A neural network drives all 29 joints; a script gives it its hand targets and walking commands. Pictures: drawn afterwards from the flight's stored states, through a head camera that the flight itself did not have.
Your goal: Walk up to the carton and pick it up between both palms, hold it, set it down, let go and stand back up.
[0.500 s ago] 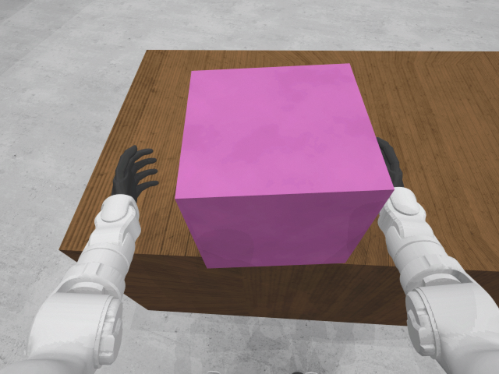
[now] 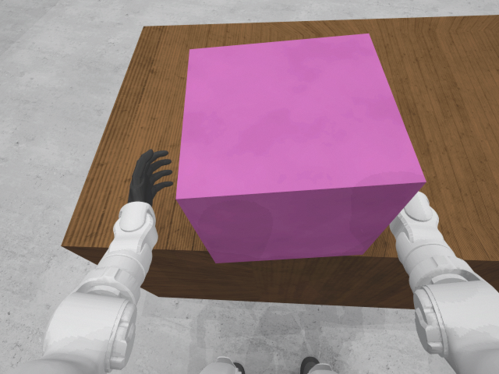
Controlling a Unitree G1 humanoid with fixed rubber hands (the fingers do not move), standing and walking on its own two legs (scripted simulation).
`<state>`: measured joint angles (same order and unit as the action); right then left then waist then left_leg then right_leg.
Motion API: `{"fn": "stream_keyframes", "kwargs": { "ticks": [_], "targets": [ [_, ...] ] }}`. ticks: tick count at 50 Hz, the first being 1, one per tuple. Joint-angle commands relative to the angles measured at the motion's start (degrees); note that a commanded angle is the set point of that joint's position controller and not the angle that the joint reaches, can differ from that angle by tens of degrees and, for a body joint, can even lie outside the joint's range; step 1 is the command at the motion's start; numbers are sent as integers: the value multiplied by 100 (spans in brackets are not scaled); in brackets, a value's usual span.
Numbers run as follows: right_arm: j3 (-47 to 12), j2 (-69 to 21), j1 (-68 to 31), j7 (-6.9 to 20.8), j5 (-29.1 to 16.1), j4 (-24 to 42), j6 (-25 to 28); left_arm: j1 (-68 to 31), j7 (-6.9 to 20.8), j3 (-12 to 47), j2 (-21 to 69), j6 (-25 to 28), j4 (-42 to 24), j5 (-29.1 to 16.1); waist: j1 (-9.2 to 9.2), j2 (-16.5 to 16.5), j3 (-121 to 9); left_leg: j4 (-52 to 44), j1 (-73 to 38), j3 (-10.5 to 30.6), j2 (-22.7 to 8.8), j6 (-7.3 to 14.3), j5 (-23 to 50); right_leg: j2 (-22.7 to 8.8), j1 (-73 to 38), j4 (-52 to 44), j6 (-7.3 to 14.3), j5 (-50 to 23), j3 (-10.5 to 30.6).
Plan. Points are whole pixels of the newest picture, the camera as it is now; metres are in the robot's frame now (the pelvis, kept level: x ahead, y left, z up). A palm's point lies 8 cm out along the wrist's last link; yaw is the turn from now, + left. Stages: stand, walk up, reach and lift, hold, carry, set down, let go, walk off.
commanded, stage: reach and lift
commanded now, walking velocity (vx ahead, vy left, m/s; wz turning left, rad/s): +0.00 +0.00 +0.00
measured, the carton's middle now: (283, 161) +0.46 -0.01 +0.01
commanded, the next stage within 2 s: none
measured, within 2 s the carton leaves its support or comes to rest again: leaves its support in 1.74 s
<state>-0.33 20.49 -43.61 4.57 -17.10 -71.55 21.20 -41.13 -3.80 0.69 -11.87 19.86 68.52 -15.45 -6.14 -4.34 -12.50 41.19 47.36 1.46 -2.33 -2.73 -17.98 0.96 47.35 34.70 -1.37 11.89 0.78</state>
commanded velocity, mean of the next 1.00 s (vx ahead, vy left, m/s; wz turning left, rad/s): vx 0.00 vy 0.00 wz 0.00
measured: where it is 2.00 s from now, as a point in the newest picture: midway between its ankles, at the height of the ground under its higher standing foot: outside the picture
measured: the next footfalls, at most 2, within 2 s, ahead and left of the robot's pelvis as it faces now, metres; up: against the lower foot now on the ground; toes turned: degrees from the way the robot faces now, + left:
none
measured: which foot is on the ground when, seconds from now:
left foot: down 0.00-1.00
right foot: down 0.00-1.00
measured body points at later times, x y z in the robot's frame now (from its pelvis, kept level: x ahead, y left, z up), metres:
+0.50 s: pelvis +0.00 +0.00 +0.00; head +0.10 -0.02 +0.44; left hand +0.40 +0.20 +0.01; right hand +0.44 -0.20 +0.00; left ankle -0.01 +0.12 -0.71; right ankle +0.03 -0.14 -0.71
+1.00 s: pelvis +0.00 +0.00 +0.00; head +0.10 -0.02 +0.44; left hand +0.40 +0.18 +0.01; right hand +0.44 -0.20 +0.00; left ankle -0.01 +0.12 -0.71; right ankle +0.03 -0.14 -0.71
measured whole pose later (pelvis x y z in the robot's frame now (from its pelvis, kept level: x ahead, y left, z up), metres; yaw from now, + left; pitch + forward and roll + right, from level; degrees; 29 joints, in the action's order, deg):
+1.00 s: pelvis +0.00 +0.00 +0.00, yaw +0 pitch +24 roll -2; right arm -0.8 20.5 -43.9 3.5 -17.1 -71.6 20.1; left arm -41.1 -5.9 0.7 -3.5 23.7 68.5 -15.5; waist -6.6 -4.1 -13.4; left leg 41.3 47.4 1.5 -2.4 -1.7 -18.1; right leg 1.1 47.6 35.1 -1.4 11.9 0.8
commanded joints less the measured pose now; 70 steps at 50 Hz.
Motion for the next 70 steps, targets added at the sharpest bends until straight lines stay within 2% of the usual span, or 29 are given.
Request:
{"fn": "stream_keyframes", "kwargs": {
  "ticks": [1,2,3,7,8,12,15,17,20,21,23,25,26,28,31,33,36,43,44,45,47,48,59,61,62,63,64,66,70],
  "targets": [
    [-558,1290,-2747,49,-552,1186,540,-1760,-114,267,-594,413,-1383,-394,38,591,-4930,248,-2596,-314,138,-482,4183,460,-1422,378,-68,-2145,-659],
    [-598,1186,-2806,47,-534,1223,458,-1962,-131,193,-643,435,-1325,-373,-30,749,-4890,238,-2498,-314,152,-451,3983,452,-1356,360,-107,-1930,-661],
    [-510,1212,-2937,65,-490,1072,450,-2075,-111,305,-556,429,-1276,-430,82,635,-4654,232,-2484,-313,162,-475,3933,453,-1236,386,-99,-1865,-707],
    [-764,774,-3023,49,-435,1178,356,-2108,-123,93,-470,455,-976,-323,-137,1027,-4445,169,-2096,-398,193,-321,3505,395,-1554,413,-124,-1849,-582],
    [-643,821,-2949,53,-325,1133,389,-1973,-158,77,-466,495,-1140,-267,-20,979,-4460,132,-2235,-365,179,-328,3497,410,-1587,424,-123,-1941,-602],
    [-519,741,-2948,31,-260,993,347,-2086,-217,89,-336,488,-1023,-117,19,708,-4301,49,-2215,-334,151,-355,3326,391,-1470,355,-70,-1627,-567],
    [-429,754,-3278,-24,-98,1075,221,-2413,-264,-12,-455,487,-707,-145,32,1069,-4317,-18,-1928,-400,129,-233,2578,381,-1389,377,-72,-1158,-594],
    [-633,621,-3237,-15,-137,1179,145,-2408,-270,-70,-393,526,-591,-163,-111,1239,-4217,-26,-1719,-480,142,-161,2493,331,-1600,466,-100,-1332,-483],
    [-623,543,-3109,-4,-149,1200,125,-2223,-282,5,-252,550,-688,-178,-39,1155,-4290,11,-1875,-417,139,-195,2671,356,-1573,487,-69,-1426,-491],
    [-534,571,-3125,0,-125,1115,158,-2366,-304,51,-180,578,-894,-168,3,899,-4341,6,-2004,-404,138,-261,2790,343,-1457,461,-52,-1375,-552],
    [-500,551,-3186,-24,-144,1224,150,-2433,-316,0,-219,584,-858,-144,-39,948,-4439,28,-1937,-408,159,-242,2712,357,-1482,431,-36,-1312,-487],
    [-385,580,-3126,-3,-117,879,135,-2509,-361,143,-29,568,-1088,-97,47,588,-4391,33,-2219,-383,119,-349,2953,376,-1197,398,0,-1178,-563],
    [-474,486,-3165,26,-144,1024,147,-2325,-352,88,-31,567,-939,-91,-72,688,-4266,40,-2260,-355,107,-323,2973,391,-1133,386,-8,-1148,-582],
    [-486,535,-3052,5,-113,876,123,-2353,-338,137,7,555,-934,-104,45,682,-4257,48,-2299,-337,126,-339,2949,390,-1164,314,6,-1086,-584],
    [-529,339,-3152,13,-125,1114,143,-2245,-295,89,102,587,-803,-96,-55,828,-4428,93,-2182,-396,132,-275,3000,369,-1293,330,-5,-1277,-552],
    [-386,312,-3085,-23,-14,932,175,-2377,-298,89,137,643,-937,-19,99,754,-4410,78,-2247,-371,107,-317,3082,373,-1337,298,-10,-1448,-557],
    [-461,290,-3222,-2,-75,1258,184,-2300,-315,-16,98,678,-835,-60,-135,839,-4495,104,-2132,-403,120,-272,3008,371,-1278,371,-15,-1285,-543],
    [-476,150,-3119,-62,118,1097,161,-2282,-307,-147,148,718,-747,133,-34,1033,-4439,82,-1902,-452,155,-185,2826,341,-1711,397,-38,-1620,-456],
    [-467,162,-3242,-87,76,1300,161,-2250,-307,-251,64,729,-579,110,-140,1232,-4410,107,-1652,-472,167,-143,2701,334,-1785,497,-57,-1594,-400],
    [-444,169,-3278,-72,65,1137,157,-2428,-306,-179,120,732,-623,95,-16,1141,-4318,11,-1682,-428,167,-155,2571,339,-1762,407,-69,-1402,-445],
    [-466,77,-3291,-97,155,1159,139,-2471,-333,-197,126,751,-757,88,-83,1055,-4320,2,-1511,-457,175,-127,2553,280,-1887,440,-57,-1420,-383],
    [-419,39,-3248,-115,153,1021,157,-2404,-325,-174,208,732,-664,150,13,1047,-4357,-33,-1622,-424,163,-134,2605,307,-1859,377,-54,-1483,-426],
    [-364,-37,-3288,-104,227,1212,122,-2431,-368,-125,386,745,-835,225,-59,1020,-4307,32,-1870,-427,157,-152,2719,337,-1735,419,-44,-1379,-442],
    [-220,-81,-3267,-82,340,1087,147,-2639,-409,-55,558,756,-1083,285,105,743,-4460,-33,-2022,-395,139,-203,2631,339,-1550,329,20,-1159,-503],
    [-355,-245,-3290,-71,346,1261,121,-2461,-367,-74,567,774,-935,240,-55,957,-4474,11,-1866,-400,146,-150,2591,319,-1666,375,4,-1223,-453],
    [-273,-210,-3294,-66,342,1040,66,-2676,-379,-17,558,730,-975,265,68,884,-4319,-36,-1947,-434,140,-161,2458,325,-1577,250,28,-1026,-483],
    [-270,-323,-3301,-61,401,1260,54,-2499,-329,-55,578,745,-811,196,-1,1046,-4282,-56,-1815,-417,148,-140,2404,311,-1624,296,0,-1020,-479],
    [-298,-519,-3287,-59,455,1104,95,-2744,-278,-41,718,815,-868,271,105,975,-4360,0,-1707,-434,191,-138,2507,279,-1838,323,-25,-1256,-433],
    [-406,-1026,-3337,23,531,1261,83,-2615,-205,-50,1148,850,-803,420,-21,1093,-4386,-7,-1618,-449,203,-91,2551,280,-1902,364,-20,-1477,-387]
  ]
}}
